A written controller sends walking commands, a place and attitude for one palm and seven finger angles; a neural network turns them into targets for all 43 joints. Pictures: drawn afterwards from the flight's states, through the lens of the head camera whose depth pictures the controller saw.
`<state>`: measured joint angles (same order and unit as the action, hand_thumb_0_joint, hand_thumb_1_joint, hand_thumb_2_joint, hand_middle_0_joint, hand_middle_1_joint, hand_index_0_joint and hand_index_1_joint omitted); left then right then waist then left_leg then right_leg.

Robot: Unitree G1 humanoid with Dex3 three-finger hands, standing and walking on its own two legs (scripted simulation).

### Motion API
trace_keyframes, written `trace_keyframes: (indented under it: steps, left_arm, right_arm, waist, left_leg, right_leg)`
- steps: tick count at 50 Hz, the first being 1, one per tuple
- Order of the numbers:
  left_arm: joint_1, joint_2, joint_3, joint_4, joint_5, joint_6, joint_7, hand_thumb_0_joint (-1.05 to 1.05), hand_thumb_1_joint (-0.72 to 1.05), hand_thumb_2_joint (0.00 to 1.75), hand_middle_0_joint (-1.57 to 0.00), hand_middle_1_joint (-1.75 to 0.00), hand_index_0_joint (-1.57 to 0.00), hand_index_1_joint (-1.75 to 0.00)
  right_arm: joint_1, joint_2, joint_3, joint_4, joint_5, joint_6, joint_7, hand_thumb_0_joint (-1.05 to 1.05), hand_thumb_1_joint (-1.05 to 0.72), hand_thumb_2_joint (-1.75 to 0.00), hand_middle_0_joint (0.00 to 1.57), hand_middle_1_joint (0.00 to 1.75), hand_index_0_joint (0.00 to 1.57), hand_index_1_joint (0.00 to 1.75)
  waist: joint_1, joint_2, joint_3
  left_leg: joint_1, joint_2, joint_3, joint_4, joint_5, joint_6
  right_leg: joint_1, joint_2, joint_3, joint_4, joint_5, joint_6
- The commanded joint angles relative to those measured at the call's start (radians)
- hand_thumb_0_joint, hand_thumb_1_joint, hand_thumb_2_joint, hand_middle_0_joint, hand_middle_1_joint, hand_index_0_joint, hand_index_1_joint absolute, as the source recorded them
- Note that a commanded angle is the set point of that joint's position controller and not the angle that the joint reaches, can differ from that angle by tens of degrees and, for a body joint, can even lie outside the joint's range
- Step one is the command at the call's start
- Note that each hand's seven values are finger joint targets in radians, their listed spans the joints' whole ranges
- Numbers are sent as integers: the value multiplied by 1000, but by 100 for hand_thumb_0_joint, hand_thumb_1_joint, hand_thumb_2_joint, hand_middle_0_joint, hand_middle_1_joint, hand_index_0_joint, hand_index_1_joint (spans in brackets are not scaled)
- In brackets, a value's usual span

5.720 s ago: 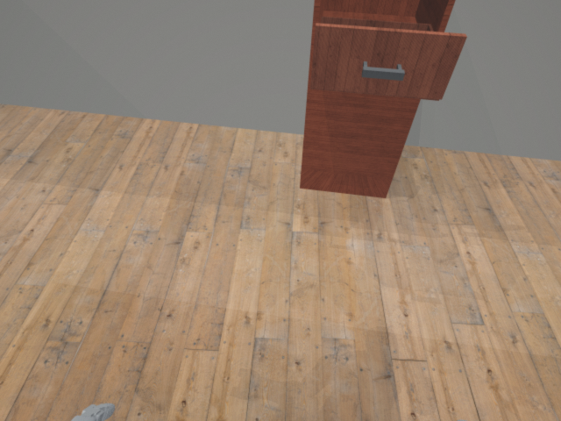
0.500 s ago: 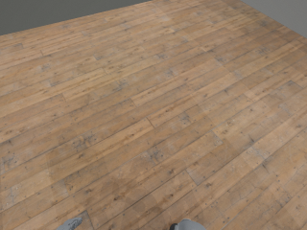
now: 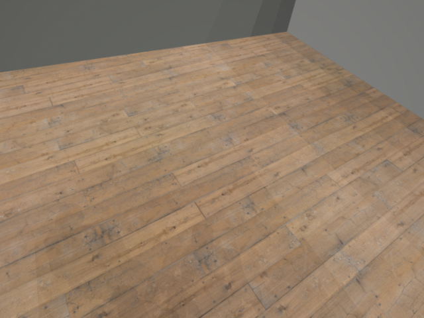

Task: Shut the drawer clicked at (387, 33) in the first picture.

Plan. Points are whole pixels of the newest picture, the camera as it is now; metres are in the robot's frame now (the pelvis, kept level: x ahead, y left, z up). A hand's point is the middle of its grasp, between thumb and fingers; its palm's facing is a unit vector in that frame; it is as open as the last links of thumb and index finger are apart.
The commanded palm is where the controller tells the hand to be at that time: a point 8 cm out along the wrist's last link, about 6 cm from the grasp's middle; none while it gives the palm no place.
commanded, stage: turn to face it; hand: left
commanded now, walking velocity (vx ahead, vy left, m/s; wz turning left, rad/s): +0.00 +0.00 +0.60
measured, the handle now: out of the picture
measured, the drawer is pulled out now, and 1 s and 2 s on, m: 0.29 0.29 0.29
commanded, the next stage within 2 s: none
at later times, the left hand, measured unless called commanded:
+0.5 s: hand out of the picture +0.03 +0.15 -0.14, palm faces +0.29 -0.91 -0.29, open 7.4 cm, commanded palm none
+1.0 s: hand out of the picture -0.07 +0.19 -0.16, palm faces +0.59 -0.76 -0.27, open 7.4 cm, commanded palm none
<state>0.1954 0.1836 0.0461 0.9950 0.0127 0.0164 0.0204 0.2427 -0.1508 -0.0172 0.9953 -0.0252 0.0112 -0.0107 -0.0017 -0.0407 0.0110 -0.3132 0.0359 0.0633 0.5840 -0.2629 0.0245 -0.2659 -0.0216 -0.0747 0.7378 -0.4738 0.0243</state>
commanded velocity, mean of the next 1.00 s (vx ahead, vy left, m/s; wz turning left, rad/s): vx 0.00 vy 0.00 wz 0.60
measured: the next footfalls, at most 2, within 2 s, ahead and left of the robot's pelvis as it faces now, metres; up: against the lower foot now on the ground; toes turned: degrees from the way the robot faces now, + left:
right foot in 0.32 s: +0.05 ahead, -0.16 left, +0.00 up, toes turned +8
left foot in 0.78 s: -0.03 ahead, +0.08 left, +0.00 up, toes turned +36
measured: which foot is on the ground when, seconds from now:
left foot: down 0.00-0.32, up 0.34-0.76, down 0.78-1.00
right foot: up 0.00-0.30, down 0.32-0.78, up 0.80-1.00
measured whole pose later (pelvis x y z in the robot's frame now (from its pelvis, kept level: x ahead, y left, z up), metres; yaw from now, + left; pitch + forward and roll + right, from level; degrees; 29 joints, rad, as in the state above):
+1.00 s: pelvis +0.00 -0.03 +0.00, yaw +35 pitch +1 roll +0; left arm 0.18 0.27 0.08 0.90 0.01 0.06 0.01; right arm 0.13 -0.22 -0.04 0.88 -0.02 0.03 0.01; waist 0.01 -0.02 0.10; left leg -0.26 0.00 0.01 0.52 -0.27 0.02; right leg -0.48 -0.11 -0.04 1.08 -0.45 0.10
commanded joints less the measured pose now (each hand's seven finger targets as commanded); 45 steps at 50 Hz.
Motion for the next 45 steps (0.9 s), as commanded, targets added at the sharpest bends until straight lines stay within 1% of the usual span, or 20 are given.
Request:
trace_keyframes:
  steps: [1,4,8,12,14,15,16,17,18,21,23,27,35,37,38,39,40,41,42,45]
  left_arm:
    - [-6,94,36,-68,6,-6,1,0,90,90,-20,-30,-20,-30]
    - [-31,77,33,-83,-1,-10,-2,0,90,90,-20,-30,-20,-30]
    - [-58,71,36,-114,-6,-2,2,0,90,90,-20,-30,-20,-30]
    - [-12,80,36,-116,-14,-2,5,0,90,90,-20,-30,-20,-30]
    - [53,102,43,-103,-13,-9,8,0,90,90,-20,-30,-20,-30]
    - [101,141,54,-96,-9,-15,14,0,90,90,-20,-30,-20,-30]
    - [115,247,73,-103,11,-24,22,0,90,90,-20,-30,-20,-30]
    - [80,290,71,-127,8,-16,23,0,90,90,-20,-30,-20,-30]
    - [20,258,60,-148,8,-13,23,0,90,90,-20,-30,-20,-30]
    - [-88,174,39,-168,7,-20,17,0,90,90,-20,-30,-20,-30]
    - [-36,164,33,-161,7,-27,15,0,90,90,-20,-30,-20,-30]
    - [69,192,37,-137,10,-28,16,0,90,90,-20,-30,-20,-30]
    - [82,248,57,-132,19,-13,12,0,90,90,-20,-30,-20,-30]
    - [71,252,61,-133,7,-10,6,0,90,90,-20,-30,-20,-30]
    - [62,231,60,-145,-1,-9,2,0,90,90,-20,-30,-20,-30]
    - [25,161,40,-194,-9,-9,-7,0,90,90,-20,-30,-20,-30]
    - [-29,157,33,-220,1,4,-1,0,90,90,-20,-30,-20,-30]
    - [-51,158,36,-223,4,12,-1,0,90,90,-20,-30,-20,-30]
    - [-61,150,40,-208,3,13,2,0,90,90,-20,-30,-20,-30]
    - [-14,162,46,-173,1,13,-10,0,90,90,-20,-30,-20,-30]
  right_arm:
    - [54,-198,-50,-50,-2,-12,-14,0,-90,-90,20,30,20,30]
    - [63,-223,-68,-62,0,-11,-15,0,-90,-90,20,30,20,30]
    - [74,-242,-85,-69,-1,-1,-8,0,-90,-90,20,30,20,30]
    - [12,-257,-97,-98,-2,14,-1,0,-90,-90,20,30,20,30]
    - [-21,-256,-105,-112,6,19,5,0,-90,-90,20,30,20,30]
    - [-34,-223,-103,-126,12,22,9,0,-90,-90,20,30,20,30]
    - [-24,-146,-92,-148,19,26,15,0,-90,-90,20,30,20,30]
    - [-62,-167,-97,-168,5,26,13,0,-90,-90,20,30,20,30]
    - [-58,-186,-103,-164,0,32,19,0,-90,-90,20,30,20,30]
    - [-21,-173,-100,-108,-4,52,35,0,-90,-90,20,30,20,30]
    - [-23,-159,-94,-109,-1,49,38,0,-90,-90,20,30,20,30]
    - [-112,-163,-83,-138,4,50,38,0,-90,-90,20,30,20,30]
    - [-165,-157,-61,-181,13,28,40,0,-90,-90,20,30,20,30]
    - [-93,-192,-69,-169,8,19,37,0,-90,-90,20,30,20,30]
    - [-5,-260,-88,-150,5,8,34,0,-90,-90,20,30,20,30]
    - [69,-384,-118,-146,4,1,28,0,-90,-90,20,30,20,30]
    - [122,-403,-121,-118,17,9,22,0,-90,-90,20,30,20,30]
    - [94,-374,-113,-117,11,9,12,0,-90,-90,20,30,20,30]
    - [54,-342,-106,-127,8,3,3,0,-90,-90,20,30,20,30]
    - [-81,-286,-84,-169,7,0,1,0,-90,-90,20,30,20,30]
  waist:
    - [-11,229,4]
    - [-25,145,-85]
    - [-46,188,-114]
    - [-23,230,-115]
    - [13,200,-125]
    - [38,118,-133]
    - [51,-195,-109]
    - [54,-269,-54]
    - [23,-150,-9]
    - [-40,-123,86]
    - [-25,-131,62]
    - [24,-127,15]
    - [47,-182,-49]
    - [3,-133,-94]
    - [-51,6,-162]
    - [-92,339,-185]
    - [-105,301,-197]
    - [-92,221,-139]
    - [-81,280,-121]
    - [-17,222,-78]
  left_leg:
    - [119,257,-367,-290,400,144]
    - [224,223,-310,-229,532,145]
    - [221,208,-349,-222,465,150]
    - [113,176,-381,-197,415,131]
    - [17,127,-371,-150,327,86]
    - [-115,76,-335,-92,161,34]
    - [-326,-65,-154,144,-149,-57]
    - [-341,-71,-104,368,-330,-74]
    - [-308,-35,-140,503,-278,-63]
    - [-290,12,-88,645,-124,-84]
    - [-303,5,-61,624,-97,-99]
    - [-291,14,-23,506,-128,-118]
    - [-96,-2,70,110,-147,-82]
    - [69,-16,82,-84,25,-63]
    - [283,63,-24,-175,254,-22]
    - [469,343,-392,-174,715,109]
    - [443,415,-413,-159,918,199]
    - [391,393,-349,-161,864,212]
    - [347,326,-334,-162,813,188]
    - [229,209,-218,-174,657,123]
  right_leg:
    - [-230,-35,73,300,-27,22]
    - [-240,-26,66,258,-2,39]
    - [-206,-10,68,169,-5,48]
    - [-56,18,52,-39,48,40]
    - [101,24,35,-239,206,37]
    - [247,-46,85,-374,250,20]
    - [351,-326,361,-511,164,-63]
    - [172,-486,471,-526,224,-145]
    - [52,-452,381,-521,173,-166]
    - [-25,-304,169,-475,261,-111]
    - [64,-277,85,-428,438,-107]
    - [189,-311,46,-385,624,-129]
    - [236,-353,-40,-257,786,-122]
    - [182,-330,-106,-124,754,-65]
    - [35,-292,-131,65,619,-13]
    - [-292,-130,-135,300,-62,73]
    - [-350,-112,-15,408,-215,73]
    - [-372,-133,19,457,-158,68]
    - [-376,-129,40,473,-104,75]
    - [-300,-103,59,440,32,80]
